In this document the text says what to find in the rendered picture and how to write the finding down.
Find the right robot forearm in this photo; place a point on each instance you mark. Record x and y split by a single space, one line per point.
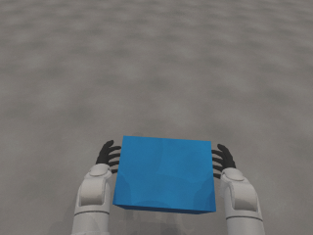
241 204

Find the left robot forearm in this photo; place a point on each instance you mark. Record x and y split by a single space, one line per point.
93 202

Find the carton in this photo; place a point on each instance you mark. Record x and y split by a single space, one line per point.
165 175

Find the robot left hand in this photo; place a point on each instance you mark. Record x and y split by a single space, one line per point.
104 156

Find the robot right hand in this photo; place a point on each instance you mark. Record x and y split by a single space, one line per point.
226 161

